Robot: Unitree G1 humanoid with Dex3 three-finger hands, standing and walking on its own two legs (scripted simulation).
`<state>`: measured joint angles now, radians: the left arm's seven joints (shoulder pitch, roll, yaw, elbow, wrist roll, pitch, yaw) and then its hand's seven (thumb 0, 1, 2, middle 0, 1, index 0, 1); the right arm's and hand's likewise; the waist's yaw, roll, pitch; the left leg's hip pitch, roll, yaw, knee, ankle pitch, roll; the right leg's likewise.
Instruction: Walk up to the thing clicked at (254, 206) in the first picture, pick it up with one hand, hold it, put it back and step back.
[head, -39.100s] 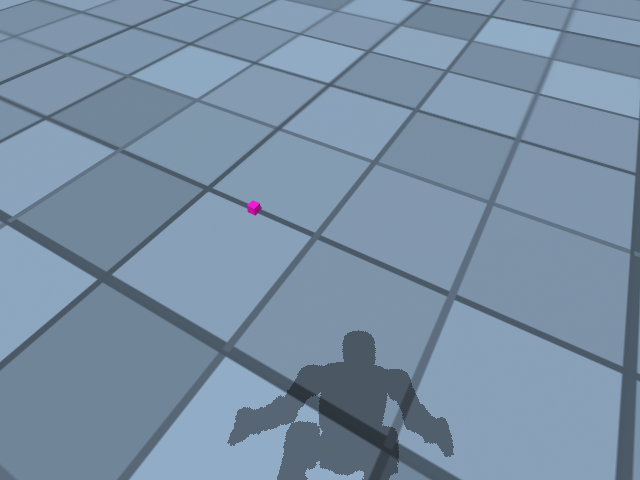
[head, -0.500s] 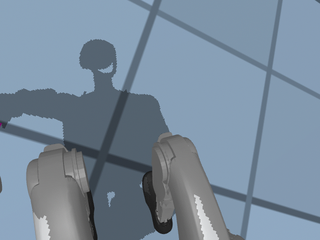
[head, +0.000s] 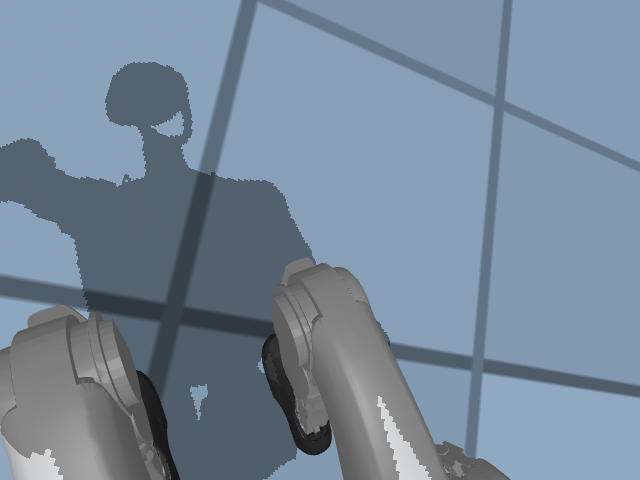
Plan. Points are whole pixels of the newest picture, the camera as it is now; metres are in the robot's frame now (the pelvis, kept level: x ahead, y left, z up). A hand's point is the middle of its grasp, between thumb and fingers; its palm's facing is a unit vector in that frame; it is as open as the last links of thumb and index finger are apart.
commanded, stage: approach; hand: left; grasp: from above
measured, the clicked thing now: out of the picture +0.37 +0.40 -0.30
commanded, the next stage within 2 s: none
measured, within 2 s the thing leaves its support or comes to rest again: neither
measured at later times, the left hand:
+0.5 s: hand out of the picture +0.34 +0.35 -0.21, palm faces -0.16 -0.47 -0.87, open 13.5 cm
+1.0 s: hand out of the picture +0.37 +0.46 -0.16, palm faces +0.03 -0.41 -0.91, open 13.4 cm
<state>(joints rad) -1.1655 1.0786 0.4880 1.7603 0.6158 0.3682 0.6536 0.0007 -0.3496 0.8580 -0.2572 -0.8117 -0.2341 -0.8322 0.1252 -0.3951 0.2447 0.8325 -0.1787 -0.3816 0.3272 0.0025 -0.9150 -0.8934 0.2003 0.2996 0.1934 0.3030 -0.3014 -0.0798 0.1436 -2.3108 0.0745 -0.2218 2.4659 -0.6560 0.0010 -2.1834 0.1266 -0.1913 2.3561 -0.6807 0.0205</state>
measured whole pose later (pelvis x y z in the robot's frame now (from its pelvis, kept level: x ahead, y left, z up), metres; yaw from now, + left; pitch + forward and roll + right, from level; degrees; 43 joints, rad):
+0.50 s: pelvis +0.00 -0.01 +0.00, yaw +2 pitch +27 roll -9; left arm -0.95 0.72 0.37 1.64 0.63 0.34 0.65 0.00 -0.40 0.89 -0.19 -0.91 -0.19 -0.91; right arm 0.07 -0.35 0.19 0.82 -0.15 -0.41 0.35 0.00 -0.92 -0.89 0.20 0.30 0.20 0.30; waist -0.25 -0.06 0.09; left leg -2.30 0.06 -0.22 2.44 -0.64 -0.02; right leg -2.18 0.11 -0.19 2.36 -0.68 -0.01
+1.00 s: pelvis +0.01 +0.01 +0.01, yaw -1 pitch +29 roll -13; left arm -1.07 1.02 0.44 1.62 0.61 0.43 0.59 0.00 -0.37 0.86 -0.19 -0.93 -0.19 -0.93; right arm 0.19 -0.35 0.23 0.81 -0.12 -0.34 0.35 0.00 -0.92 -0.89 0.20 0.30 0.20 0.30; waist -0.25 -0.05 0.08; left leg -2.31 0.06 -0.23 2.46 -0.70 0.01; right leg -2.16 0.12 -0.20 2.33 -0.73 0.03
